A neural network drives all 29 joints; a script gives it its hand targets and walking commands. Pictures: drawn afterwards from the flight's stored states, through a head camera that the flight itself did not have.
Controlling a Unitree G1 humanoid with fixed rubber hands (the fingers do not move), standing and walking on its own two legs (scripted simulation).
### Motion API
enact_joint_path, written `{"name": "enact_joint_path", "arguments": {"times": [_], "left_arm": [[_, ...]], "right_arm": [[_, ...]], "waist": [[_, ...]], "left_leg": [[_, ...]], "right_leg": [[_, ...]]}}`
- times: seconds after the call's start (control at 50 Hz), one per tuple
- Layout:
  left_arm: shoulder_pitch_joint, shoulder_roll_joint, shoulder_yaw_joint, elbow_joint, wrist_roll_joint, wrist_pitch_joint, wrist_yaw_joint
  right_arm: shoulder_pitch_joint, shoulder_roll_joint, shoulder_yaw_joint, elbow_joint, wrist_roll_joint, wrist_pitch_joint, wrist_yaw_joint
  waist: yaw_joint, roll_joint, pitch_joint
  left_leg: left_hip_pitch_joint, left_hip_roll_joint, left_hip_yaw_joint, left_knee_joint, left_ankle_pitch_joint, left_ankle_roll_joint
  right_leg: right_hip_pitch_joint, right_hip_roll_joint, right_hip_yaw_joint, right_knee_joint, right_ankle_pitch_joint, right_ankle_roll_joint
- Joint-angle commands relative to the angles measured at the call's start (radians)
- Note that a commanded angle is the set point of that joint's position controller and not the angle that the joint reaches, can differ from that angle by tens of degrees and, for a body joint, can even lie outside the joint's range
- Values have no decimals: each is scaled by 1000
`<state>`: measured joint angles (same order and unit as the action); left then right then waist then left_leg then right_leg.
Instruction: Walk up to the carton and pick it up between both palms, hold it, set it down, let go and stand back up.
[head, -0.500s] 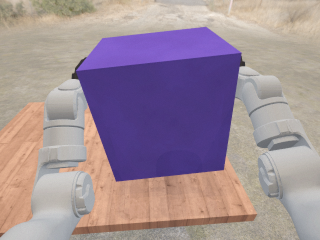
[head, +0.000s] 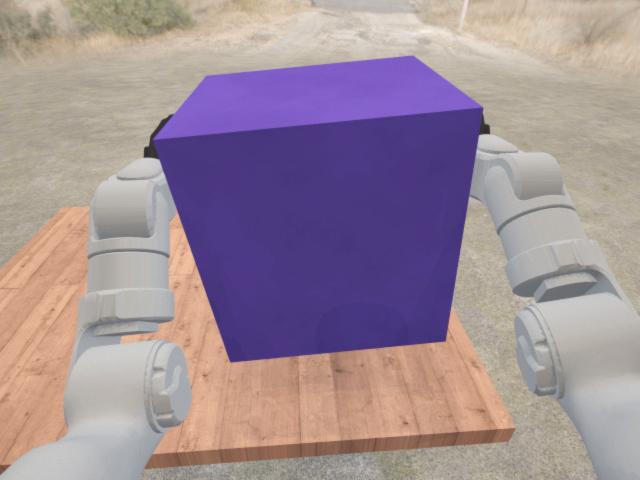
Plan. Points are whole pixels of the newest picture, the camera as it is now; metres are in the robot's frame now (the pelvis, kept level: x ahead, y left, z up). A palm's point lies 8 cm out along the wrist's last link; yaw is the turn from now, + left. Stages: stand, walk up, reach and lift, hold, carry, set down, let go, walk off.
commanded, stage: hold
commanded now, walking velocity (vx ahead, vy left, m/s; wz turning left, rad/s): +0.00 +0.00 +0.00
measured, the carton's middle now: (323, 205) +0.37 +0.00 +0.25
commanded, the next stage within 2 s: set down in 1.20 s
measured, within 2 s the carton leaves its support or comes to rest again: neither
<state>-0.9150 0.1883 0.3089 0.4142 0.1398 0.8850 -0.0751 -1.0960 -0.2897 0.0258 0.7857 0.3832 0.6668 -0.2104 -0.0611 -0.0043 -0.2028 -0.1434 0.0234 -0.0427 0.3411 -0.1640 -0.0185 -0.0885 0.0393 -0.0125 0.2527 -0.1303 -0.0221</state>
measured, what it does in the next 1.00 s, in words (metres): stands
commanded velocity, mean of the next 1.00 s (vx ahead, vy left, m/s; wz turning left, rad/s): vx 0.00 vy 0.00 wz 0.00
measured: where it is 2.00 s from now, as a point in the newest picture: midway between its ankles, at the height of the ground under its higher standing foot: outside the picture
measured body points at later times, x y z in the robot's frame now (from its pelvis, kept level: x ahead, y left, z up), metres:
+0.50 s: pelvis +0.00 +0.00 +0.00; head -0.09 +0.02 +0.44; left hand +0.38 +0.18 +0.29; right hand +0.38 -0.18 +0.32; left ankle +0.01 +0.13 -0.75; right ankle +0.01 -0.11 -0.75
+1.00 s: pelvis -0.01 +0.00 +0.00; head -0.10 +0.01 +0.44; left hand +0.37 +0.18 +0.30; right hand +0.38 -0.18 +0.31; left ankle +0.01 +0.13 -0.75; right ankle +0.01 -0.11 -0.75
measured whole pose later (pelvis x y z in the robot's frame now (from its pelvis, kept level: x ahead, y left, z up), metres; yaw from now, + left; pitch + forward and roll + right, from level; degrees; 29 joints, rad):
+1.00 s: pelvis -0.01 +0.00 +0.00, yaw +0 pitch -2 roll -1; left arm -0.93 0.18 0.32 0.42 0.16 0.89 -0.08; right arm -1.08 -0.29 0.02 0.78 0.39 0.67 -0.21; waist -0.06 0.01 -0.20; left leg -0.14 0.02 -0.05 0.34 -0.15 -0.02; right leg -0.09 0.05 0.00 0.26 -0.13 -0.02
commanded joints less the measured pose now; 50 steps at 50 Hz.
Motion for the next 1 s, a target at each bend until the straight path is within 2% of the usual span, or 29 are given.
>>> {"name": "enact_joint_path", "arguments": {"times": [0.0, 0.58, 0.6, 0.62, 0.64, 0.66, 0.7, 0.72, 0.76, 0.8, 0.82, 0.84, 0.86, 0.88, 0.9, 0.94, 0.96, 0.98], "left_arm": [[-774, -516, -311, -175, -174, -85, -148], [-773, -522, -317, -194, -178, -86, -143], [-763, -544, -328, -259, -156, -77, -134], [-763, -541, -327, -243, -160, -64, -135], [-749, -543, -331, -249, -160, -58, -138], [-750, -526, -319, -254, -157, -56, -140], [-765, -533, -336, -299, -170, -59, -138], [-749, -523, -334, -292, -171, -59, -137], [-735, -503, -304, -253, -155, -60, -142], [-754, -499, -307, -243, -155, -62, -144], [-751, -499, -301, -239, -149, -64, -146], [-744, -492, -283, -189, -138, -60, -150], [-753, -492, -279, -170, -140, -62, -154], [-769, -511, -306, -179, -151, -67, -154], [-777, -511, -299, -190, -155, -74, -149], [-783, -512, -300, -161, -159, -80, -146], [-782, -519, -295, -149, -156, -81, -146], [-783, -513, -282, -132, -151, -83, -146]], "right_arm": [[-704, 622, 155, -282, 169, -17, 170], [-702, 623, 163, -301, 181, -17, 170], [-643, 584, 150, -253, 204, -13, 177], [-663, 577, 154, -276, 201, -15, 178], [-654, 568, 150, -275, 200, -13, 180], [-657, 583, 162, -280, 198, -12, 179], [-659, 594, 168, -319, 207, -16, 177], [-659, 601, 177, -337, 207, -16, 174], [-673, 624, 194, -352, 200, -15, 168], [-670, 614, 173, -325, 185, -13, 167], [-676, 630, 178, -331, 181, -14, 165], [-697, 625, 171, -323, 177, -15, 164], [-709, 627, 168, -312, 176, -15, 164], [-719, 630, 154, -318, 172, -20, 166], [-724, 643, 163, -334, 180, -23, 168], [-733, 642, 157, -325, 174, -25, 167], [-739, 628, 151, -314, 169, -26, 167], [-740, 632, 150, -300, 163, -25, 167]], "waist": [[-6, 37, -272], [-7, 37, -283], [-12, 100, -276], [-7, 92, -265], [-16, 85, -266], [-5, 56, -266], [-15, 63, -306], [-17, 44, -308], [3, 3, -284], [-3, 24, -265], [-1, 7, -249], [8, -6, -215], [12, -1, -218], [1, 21, -243], [11, 14, -271], [8, 17, -268], [9, 20, -262], [13, -1, -255]], "left_leg": [[2, -39, 1, -45, 140, -8], [14, -40, -2, -38, 163, -9], [53, -27, -12, -39, 223, -34], [40, -30, -3, -30, 237, -33], [44, -31, -1, -30, 243, -34], [43, -35, 3, -29, 242, -28], [58, -39, 1, -20, 256, -31], [58, -46, 1, -18, 249, -25], [44, -52, 5, -30, 201, -3], [35, -51, 5, -41, 158, -8], [31, -49, 8, -45, 156, -1], [23, -52, 9, -50, 124, 7], [12, -51, 7, -55, 94, 13], [1, -45, 8, -60, 80, 9], [5, -46, 9, -55, 93, 16], [-2, -52, 12, -48, 93, 14], [-3, -51, 13, -53, 78, 12], [-1, -48, 10, -58, 60, 19]], "right_leg": [[146, 14, 53, 2, 170, 23], [145, 16, 53, 3, 189, 26], [137, 40, 45, 17, 194, 14], [145, 38, 44, 10, 189, 17], [150, 41, 42, 9, 197, 18], [159, 38, 41, 10, 207, 27], [169, 32, 43, 17, 238, 32], [175, 31, 47, 14, 249, 37], [171, 23, 52, 4, 232, 47], [144, 15, 48, -1, 191, 45], [144, 19, 46, -3, 188, 47], [122, 12, 49, -14, 159, 49], [117, 8, 51, -17, 122, 48], [112, 14, 51, -15, 98, 40], [128, 17, 51, -11, 109, 40], [127, 12, 55, -10, 122, 43], [115, 14, 56, -12, 97, 40], [114, 16, 55, -13, 70, 40]]}}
